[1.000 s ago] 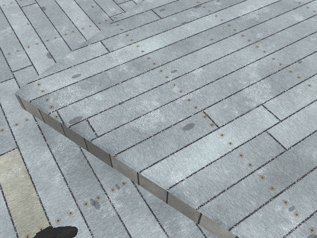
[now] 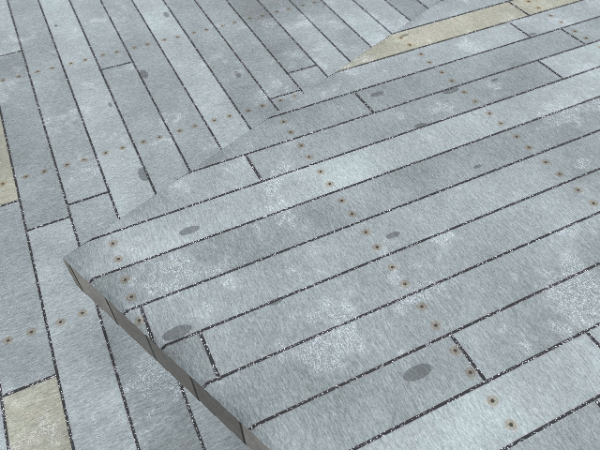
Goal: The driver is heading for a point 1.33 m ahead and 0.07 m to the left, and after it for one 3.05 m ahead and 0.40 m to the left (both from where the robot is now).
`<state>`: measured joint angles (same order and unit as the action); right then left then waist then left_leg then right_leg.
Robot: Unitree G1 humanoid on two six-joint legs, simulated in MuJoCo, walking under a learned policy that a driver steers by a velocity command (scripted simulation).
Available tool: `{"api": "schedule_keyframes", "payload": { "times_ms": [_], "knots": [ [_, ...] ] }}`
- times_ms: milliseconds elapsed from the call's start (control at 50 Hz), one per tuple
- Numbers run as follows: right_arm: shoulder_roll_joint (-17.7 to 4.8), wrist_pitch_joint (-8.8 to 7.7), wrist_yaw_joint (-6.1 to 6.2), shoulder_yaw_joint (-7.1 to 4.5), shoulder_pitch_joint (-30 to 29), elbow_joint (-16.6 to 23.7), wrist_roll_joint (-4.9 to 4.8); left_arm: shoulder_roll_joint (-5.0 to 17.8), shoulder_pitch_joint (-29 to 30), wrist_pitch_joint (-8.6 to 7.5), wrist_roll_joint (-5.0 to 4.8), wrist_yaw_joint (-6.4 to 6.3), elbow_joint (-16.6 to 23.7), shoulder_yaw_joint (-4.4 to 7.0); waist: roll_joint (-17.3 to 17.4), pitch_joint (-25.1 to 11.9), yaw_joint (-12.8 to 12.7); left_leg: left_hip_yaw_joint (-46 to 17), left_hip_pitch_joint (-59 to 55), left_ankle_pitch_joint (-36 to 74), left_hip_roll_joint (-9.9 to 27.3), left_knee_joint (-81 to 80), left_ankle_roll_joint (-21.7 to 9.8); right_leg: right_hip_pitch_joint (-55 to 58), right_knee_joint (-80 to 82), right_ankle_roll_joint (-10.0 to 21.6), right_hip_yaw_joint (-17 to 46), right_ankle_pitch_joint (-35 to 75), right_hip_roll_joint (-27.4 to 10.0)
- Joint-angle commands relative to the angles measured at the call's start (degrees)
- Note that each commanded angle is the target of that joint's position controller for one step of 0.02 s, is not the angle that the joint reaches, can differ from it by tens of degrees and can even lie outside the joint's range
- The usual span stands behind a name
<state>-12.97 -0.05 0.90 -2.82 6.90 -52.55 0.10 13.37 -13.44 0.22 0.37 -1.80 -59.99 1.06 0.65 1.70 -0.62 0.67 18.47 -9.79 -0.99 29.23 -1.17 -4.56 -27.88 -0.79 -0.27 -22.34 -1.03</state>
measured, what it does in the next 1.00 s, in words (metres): climbs: right foot 0.13 m higher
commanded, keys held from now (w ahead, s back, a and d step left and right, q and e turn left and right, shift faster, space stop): no key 0.06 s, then w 0.94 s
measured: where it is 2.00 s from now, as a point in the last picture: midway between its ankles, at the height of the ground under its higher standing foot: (353, 250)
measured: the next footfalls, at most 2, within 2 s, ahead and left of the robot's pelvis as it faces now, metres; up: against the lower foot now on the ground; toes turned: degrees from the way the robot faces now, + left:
right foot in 0.86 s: +0.47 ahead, -0.16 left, +0.13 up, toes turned -7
left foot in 1.54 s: +0.85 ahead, +0.04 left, +0.13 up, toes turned +4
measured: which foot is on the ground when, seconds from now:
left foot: down 0.00-0.86, up 0.88-1.00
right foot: down 0.00-0.34, up 0.36-0.84, down 0.86-1.00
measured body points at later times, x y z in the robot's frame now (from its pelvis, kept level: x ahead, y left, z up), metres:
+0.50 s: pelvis +0.09 +0.03 +0.01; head +0.09 +0.03 +0.46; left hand +0.16 +0.29 -0.13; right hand +0.07 -0.22 -0.14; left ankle +0.06 +0.11 -0.73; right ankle +0.05 -0.11 -0.61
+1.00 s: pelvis +0.35 -0.07 +0.07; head +0.36 -0.08 +0.52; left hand +0.47 +0.17 -0.04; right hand +0.41 -0.33 -0.07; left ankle +0.21 +0.09 -0.52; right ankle +0.44 -0.15 -0.61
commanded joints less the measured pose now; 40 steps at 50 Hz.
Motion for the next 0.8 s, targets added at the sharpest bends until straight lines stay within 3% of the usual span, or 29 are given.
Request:
{"api": "schedule_keyframes", "payload": {
  "times_ms": [20, 60, 80, 120, 140, 180, 220, 240, 280, 300, 320, 340, 360, 380, 400, 420, 440, 460, 480, 540, 580, 620, 660, 700, 720, 740, 760, 800],
  "knots": [
    [-5.80, -0.19, 0.53, -1.38, -1.46, 1.63, -0.01, 5.74, -3.02, -0.45, 0.03, -0.25, 0.22, 0.87, -0.56, -1.86, -0.06, -4.31, -11.32, 13.27, 3.83, -2.68, -2.46, -9.82, 6.22, 0.87, 1.27, 9.27, -1.83],
    [-5.81, 0.02, 0.75, -1.47, -1.34, 0.70, -0.02, 5.54, -3.27, -0.65, 0.04, -0.27, -0.31, 0.76, -0.55, -1.37, 0.05, -4.27, -11.55, 12.11, 3.68, -2.97, -2.25, -10.28, 6.66, 0.90, 1.21, 8.43, -1.82],
    [-5.20, 0.19, 0.87, -1.35, -0.52, -0.21, 0.00, 4.84, -4.49, -0.68, 0.02, -0.30, -1.05, 0.58, -0.67, -2.16, -0.02, -3.70, -12.04, 6.30, 3.04, -3.34, -2.04, -10.16, 7.68, 1.14, 0.92, 3.27, -1.56],
    [-5.55, 0.52, 1.13, -1.59, -0.87, -0.94, -0.23, 5.58, -4.55, -0.61, -0.31, -0.51, -1.28, 0.80, -2.33, 1.34, 0.17, -2.04, -8.86, -8.34, 0.92, -2.61, -1.52, -12.83, 9.69, 2.72, 2.27, -8.23, -1.98],
    [-5.87, 0.35, 1.18, -1.78, -1.07, -1.16, -0.37, 6.64, -4.32, -0.71, -0.44, -0.67, -0.81, 1.14, -3.81, 3.03, -0.03, -0.65, -5.99, -13.94, -0.46, -0.82, -1.33, -13.33, 10.74, 4.17, 4.14, -12.98, -3.06],
    [-5.00, -0.78, 0.59, -1.69, -3.09, -0.76, -0.56, 8.61, -6.16, -1.48, -0.43, -0.58, -0.50, 1.82, -6.97, 6.45, -1.30, 1.82, 1.73, -14.12, -2.21, 4.94, -0.88, -11.01, 15.00, 7.85, 11.72, -17.92, -8.58],
    [-4.62, -2.38, -0.29, -1.69, -3.67, -0.37, -1.02, 10.94, -6.06, -2.71, -1.17, -0.64, -0.45, 2.98, -10.08, 9.68, -1.18, 1.62, 8.74, -11.16, 0.73, 12.12, -1.54, -7.64, 16.91, 11.96, 19.14, -15.07, -16.49],
    [-4.55, -3.15, -0.69, -1.74, -2.95, -0.47, -1.28, 10.34, -6.29, -3.30, -1.52, -0.64, -0.51, 3.13, -9.83, 10.21, -0.65, 1.33, 10.73, -11.34, 1.92, 13.00, -2.14, -5.62, 16.01, 12.72, 19.64, -10.05, -17.94],
    [-3.98, -4.28, -1.43, -1.83, 0.73, -1.66, -1.86, 8.78, -5.46, -3.69, -2.00, -0.25, -0.04, 3.11, -8.40, 9.32, 1.61, 2.41, 6.15, -11.28, 2.03, 6.14, -3.22, -4.85, 11.77, 10.91, 15.30, -0.02, -16.03],
    [-4.60, -4.53, -1.48, -2.46, 5.93, -3.68, -1.98, 8.24, -3.66, -3.68, -1.80, 0.05, 0.76, 2.94, -6.95, 6.97, 4.21, 3.57, -4.00, -8.78, -0.07, 0.93, -3.76, -8.58, 7.27, 8.93, 10.90, 7.68, -12.30],
    [-7.81, -4.75, -1.42, -3.81, 12.00, -5.60, -1.67, 7.47, -2.16, -3.98, -1.48, 0.23, 1.76, 2.70, -1.95, 3.26, 6.62, -1.97, -13.85, -3.06, 1.58, -2.59, -5.10, -12.73, -4.26, 6.40, 5.10, 20.24, -6.93],
    [-13.68, -4.80, -1.56, -5.44, 19.76, -7.52, -1.56, 3.53, -3.45, -4.48, -1.10, 0.08, 3.60, 1.69, 13.40, -1.64, 7.64, -22.47, -26.50, -4.47, 11.94, -10.33, -12.17, -26.37, -24.20, 1.22, -3.60, 14.92, 1.97],
    [-11.60, -5.00, -2.00, -4.40, 24.68, -8.65, -0.93, 3.86, -2.87, -5.32, -1.57, 0.11, 4.00, 1.72, 15.83, -6.47, 8.72, -40.04, -30.93, -5.57, 21.05, -18.15, -17.52, -33.34, -41.77, 0.27, 1.41, -9.73, 4.67],
    [-7.86, -5.68, -1.93, -2.69, 19.59, -7.67, -0.50, 5.24, -1.70, -5.96, -3.19, 0.91, 4.52, 2.33, 8.45, -2.74, 6.07, -37.38, -27.01, -9.70, 22.41, -17.47, -16.92, -37.94, -50.82, 2.24, 5.94, -8.98, 1.06],
    [-6.06, -5.92, -1.93, -1.86, 15.03, -6.17, -0.34, 5.02, -0.32, -6.25, -3.83, 1.44, 4.79, 2.42, 4.59, -0.15, 4.55, -30.44, -23.03, -11.77, 20.32, -17.64, -15.09, -39.51, -53.49, 4.00, 5.40, -4.55, -1.90],
    [-5.15, -6.00, -2.03, -1.15, 12.16, -5.53, -0.32, 4.54, 0.43, -6.45, -3.53, 1.61, 4.96, 2.61, 1.37, 2.26, 3.09, -24.97, -19.58, -12.17, 18.24, -19.43, -13.32, -40.50, -50.73, 5.04, 4.72, 1.02, -4.29],
    [-3.57, -5.91, -2.08, -0.34, 10.77, -5.17, -0.07, 4.81, 0.76, -6.23, -2.66, 1.47, 4.92, 3.14, 0.80, 2.70, 2.04, -20.10, -17.46, -8.69, 15.48, -20.57, -11.02, -38.95, -48.64, 5.60, 4.04, 4.69, -5.96],
    [-3.77, -5.52, -1.95, -0.08, 11.19, -5.53, 0.19, 3.95, -0.81, -5.88, -2.41, 1.60, 4.58, 3.22, 3.28, 2.64, 1.24, -17.29, -15.07, -6.65, 14.73, -21.80, -10.95, -36.66, -47.83, 5.14, 3.43, 5.97, -6.51],
    [-3.75, -5.17, -1.68, 0.14, 12.41, -5.92, 0.27, 3.47, -1.41, -5.57, -2.24, 1.72, 4.34, 3.30, 3.03, 2.84, 1.12, -14.91, -14.16, -3.79, 13.74, -22.57, -11.18, -36.27, -47.83, 4.37, 2.51, 6.51, -6.80],
    [-3.66, -3.97, -0.76, 1.04, 19.41, -8.90, 0.59, 0.92, -0.47, -4.06, -2.89, 1.73, 4.82, 2.87, 4.05, 4.45, 1.63, -14.21, -16.45, -1.74, 15.59, -23.27, -14.45, -49.10, -67.81, 1.78, -0.33, 0.43, -6.04],
    [-2.42, -3.06, -0.52, 1.98, 22.31, -10.09, 0.37, -1.08, 2.33, -3.43, -3.57, 2.03, 6.86, 1.77, 3.27, 7.21, 1.73, -15.18, -19.44, -6.09, 17.92, -21.76, -15.24, -65.49, -83.52, 0.85, 0.25, -5.07, -7.20],
    [-1.08, -1.78, 0.02, 2.94, 25.72, -11.56, 0.80, -4.78, 7.37, -3.63, -3.51, 2.53, 10.75, -0.43, 2.77, 8.08, 2.68, -15.56, -21.64, -4.99, 19.92, -18.34, -14.57, -80.79, -100.13, 0.68, 1.47, -9.36, -7.63],
    [-0.49, -1.26, 0.56, 3.56, 26.46, -11.76, 0.91, -5.39, 10.72, -4.18, -3.55, 2.87, 14.89, -2.03, 0.80, 9.09, 2.63, -13.52, -21.16, -4.50, 19.97, -17.07, -12.51, -88.79, -103.95, 0.80, 3.61, -10.11, -7.56],
    [-1.05, -1.05, 1.54, 3.81, 22.50, -9.99, 0.19, -4.94, 17.99, -5.40, -1.86, 2.83, 21.71, -3.90, -0.49, 10.17, 1.86, -7.27, -9.99, -9.06, 14.23, -20.46, -9.08, -81.69, -82.85, 0.06, -0.34, -3.93, -9.18],
    [-2.03, -1.22, 2.52, 3.65, 22.00, -9.11, 0.02, -4.90, 20.00, -6.01, -0.92, 2.57, 24.35, -4.41, -0.89, 7.85, 1.41, -6.79, -3.76, -6.74, 14.11, -24.59, -8.79, -72.52, -73.95, -0.21, -0.51, 2.56, -9.89],
    [-4.60, -1.79, 2.73, 2.75, 19.83, -7.58, -0.43, -4.35, 19.77, -6.45, 0.09, 2.81, 24.94, -4.58, -1.63, 4.40, 0.27, -4.42, 2.20, -1.53, 14.37, -31.45, -9.54, -56.18, -62.93, 0.66, -3.44, 10.72, -9.93],
    [-5.79, -2.38, 2.49, 2.17, 19.09, -6.87, -1.14, -3.25, 19.69, -6.69, 0.04, 2.80, 24.70, -4.14, -0.24, 2.16, 0.41, -1.71, 5.37, 4.73, 13.82, -35.23, -10.16, -42.81, -56.00, 1.80, -6.90, 13.88, -8.35],
    [-9.56, -2.24, 1.79, 1.13, 21.46, -7.81, -2.01, -1.49, 14.34, -6.74, -0.73, 2.33, 23.93, -2.87, 7.77, -4.48, -3.20, 3.07, -8.61, 46.55, 12.48, -25.53, -9.56, -31.33, -46.35, 4.39, -11.15, 7.82, -2.16]
  ]
}}
Over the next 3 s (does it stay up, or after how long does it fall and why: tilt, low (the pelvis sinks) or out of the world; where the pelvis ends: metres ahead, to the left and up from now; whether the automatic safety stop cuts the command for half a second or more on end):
stays up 1.43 0.08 0.13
